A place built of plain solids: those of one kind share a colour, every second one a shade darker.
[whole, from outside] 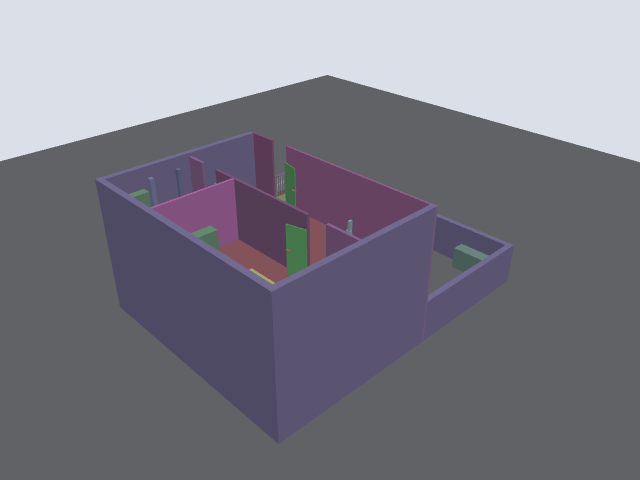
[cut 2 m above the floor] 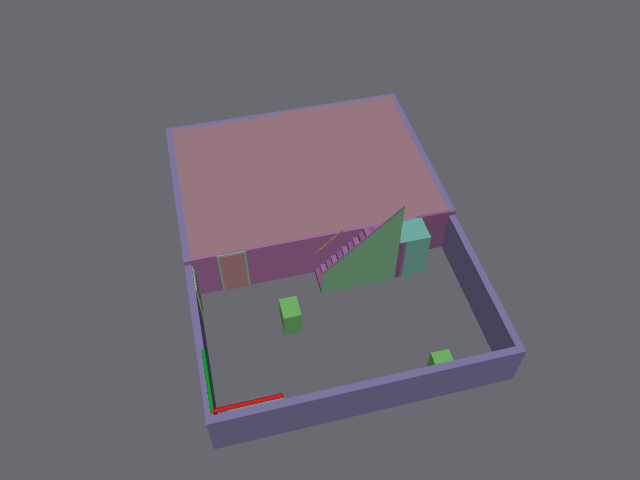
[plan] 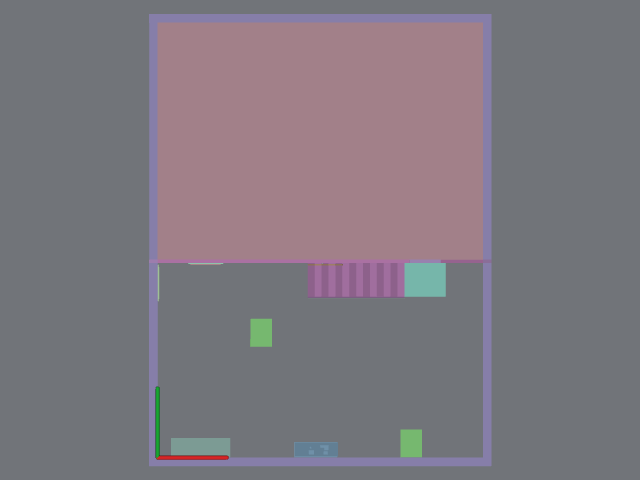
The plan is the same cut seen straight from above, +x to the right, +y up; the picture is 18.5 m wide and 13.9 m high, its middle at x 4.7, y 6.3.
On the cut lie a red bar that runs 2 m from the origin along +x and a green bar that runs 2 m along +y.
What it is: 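A house over a walled back yard; in the yard at the foot of the outdoor stair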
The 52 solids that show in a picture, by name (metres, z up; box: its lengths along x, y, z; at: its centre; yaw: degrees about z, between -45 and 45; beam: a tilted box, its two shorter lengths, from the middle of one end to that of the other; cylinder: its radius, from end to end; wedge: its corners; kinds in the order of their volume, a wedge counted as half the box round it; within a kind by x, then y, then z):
{
 "undercroft_block_1": {"box": [9.67, 7.0, 2.87], "at": [4.71, 9.22, 1.39]},
 "wall_1": {"box": [0.25, 5.63, 1.85], "at": [-0.12, 2.82, 0.88]},
 "wall_2": {"box": [0.25, 7.21, 5.76], "at": [-0.12, 9.24, 2.83]},
 "wall_3": {"box": [9.92, 0.25, 1.85], "at": [4.71, -0.12, 0.88]},
 "wall_4": {"box": [9.92, 0.25, 5.76], "at": [4.71, 12.72, 2.83]},
 "wall_5": {"box": [0.25, 5.63, 1.85], "at": [9.55, 2.82, 0.88]},
 "wall_6": {"box": [0.25, 7.21, 5.76], "at": [9.55, 9.24, 2.83]},
 "step_1": {"box": [0.6, 0.97, 0.25], "at": [4.64, 5.15, 0.07]},
 "step_2": {"box": [0.6, 0.97, 0.45], "at": [4.84, 5.15, 0.17]},
 "step_3": {"box": [0.6, 0.97, 0.65], "at": [5.04, 5.15, 0.28]},
 "step_4": {"box": [0.6, 0.97, 0.85], "at": [5.24, 5.15, 0.38]},
 "step_5": {"box": [0.6, 0.97, 1.05], "at": [5.44, 5.15, 0.47]},
 "step_6": {"box": [0.6, 0.97, 1.25], "at": [5.64, 5.15, 0.57]},
 "step_7": {"box": [0.6, 0.97, 1.45], "at": [5.84, 5.15, 0.68]},
 "step_8": {"box": [0.6, 0.97, 1.65], "at": [6.04, 5.15, 0.78]},
 "step_9": {"box": [0.6, 0.97, 1.85], "at": [6.24, 5.15, 0.88]},
 "step_10": {"box": [0.6, 0.97, 2.05], "at": [6.44, 5.15, 0.97]},
 "step_11": {"box": [0.6, 0.97, 2.25], "at": [6.64, 5.15, 1.07]},
 "step_12": {"box": [0.6, 0.97, 2.45], "at": [6.84, 5.15, 1.18]},
 "step_13": {"box": [0.6, 0.97, 2.65], "at": [7.04, 5.15, 1.27]},
 "step_14": {"box": [0.5, 0.97, 2.85], "at": [7.19, 5.15, 1.38]},
 "upper_floor_1": {"box": [6.65, 3.84, 0.18], "at": [3.2, 10.8, 2.91]},
 "upper_floor_2": {"box": [7.28, 3.17, 0.18], "at": [3.52, 7.32, 2.91]},
 "stair_wall_1": {"box": [7.3, 0.1, 5.76], "at": [3.65, 5.68, 2.83]},
 "stair_wall_2": {"box": [1.22, 0.1, 5.76], "at": [8.81, 5.68, 2.83]},
 "head_base_1": {"box": [1.2, 0.97, 2.95], "at": [7.74, 5.15, 1.43]},
 "upper_partition_1": {"box": [1.61, 0.12, 2.61], "at": [0.81, 8.95, 4.26]},
 "upper_partition_2": {"box": [5.12, 0.12, 2.61], "at": [5.07, 8.95, 4.26]},
 "upper_partition_3": {"box": [0.89, 0.12, 2.61], "at": [8.98, 8.95, 4.26]},
 "slotfit_bedroom_storage_1": {"box": [0.46, 1.32, 1.15], "at": [6.19, 10.92, 3.52]},
 "slotfit_bedroom_storage_2": {"box": [0.36, 1.05, 1.94], "at": [9.15, 11.69, 3.92]},
 "upper_split_wall_1": {"box": [0.12, 3.58, 2.61], "at": [6.51, 10.8, 4.26]},
 "bin_1": {"box": [0.62, 0.82, 1.09], "at": [3.0, 3.61, 0.5]},
 "bin_2": {"box": [0.62, 0.8, 1.07], "at": [7.34, 0.41, 0.48]},
 "bike_1": {"box": [1.72, 0.56, 1.04], "at": [1.24, 0.29, 0.47]},
 "upper_floor_head_1": {"box": [1.2, 4.23, 0.18], "at": [7.74, 6.77, 2.91]},
 "planter_1": {"box": [1.25, 0.44, 0.45], "at": [4.58, 0.23, 0.18]},
 "planter_2": {"box": [1.25, 0.4, 0.65], "at": [4.6, 0.23, 0.27]},
 "guard_panel_1": {"wedge": [[4.35, 4.61, -0.05], [4.35, 4.61, 1.1], [4.35, 4.66, -0.05], [4.35, 4.66, 1.1], [7.15, 4.61, -0.05], [7.15, 4.61, 3.9], [7.15, 4.66, -0.05], [7.15, 4.66, 3.9]]},
 "back_wall_sill_1": {"box": [0.9, 0.1, 2.87], "at": [7.75, 5.68, 1.39]},
 "laid_rug_rug_bedroom_1": {"box": [2.4, 1.7, 0.05], "at": [3.26, 10.8, 2.98]},
 "guard_cap_1": {"wedge": [[4.35, 4.61, 1.1], [4.35, 4.61, 1.15], [4.35, 4.66, 1.1], [4.35, 4.66, 1.15], [7.15, 4.61, 3.9], [7.15, 4.61, 3.95], [7.15, 4.66, 3.9], [7.15, 4.66, 3.95]]},
 "curtains_1": {"box": [0.19, 0.18, 2.17], "at": [9.33, 9.6, 4.15]},
 "curtains_2": {"box": [0.19, 0.18, 2.17], "at": [9.33, 10.83, 4.15]},
 "back_wall_end_1": {"box": [0.25, 0.1, 5.76], "at": [-0.12, 5.68, 2.83]},
 "doorleaf_door_1": {"box": [0.84, 0.042, 2.08], "at": [2.88, 9.17, 3.99], "yaw": 14.2},
 "doorleaf_door_2": {"box": [0.83, 0.036, 2.08], "at": [6.93, 5.87, 3.99], "yaw": -12.3},
 "undercroft_leaf_1": {"box": [0.88, 0.05, 2.0], "at": [1.39, 5.61, 0.95]},
 "yard_gate_leaf_1": {"box": [0.05, 0.92, 1.75], "at": [0.03, 5.05, 0.82]},
 "undercroft_frame_1": {"box": [1.02, 0.03, 2.06], "at": [1.39, 5.62, 0.98]},
 "yard_gate_frame_1": {"box": [0.03, 1.06, 1.81], "at": [0.01, 5.05, 0.85]},
 "clutter_clhall_1": {"box": [0.1, 0.17, 0.96], "at": [3.34, 6.03, 3.43], "yaw": 5.2}
}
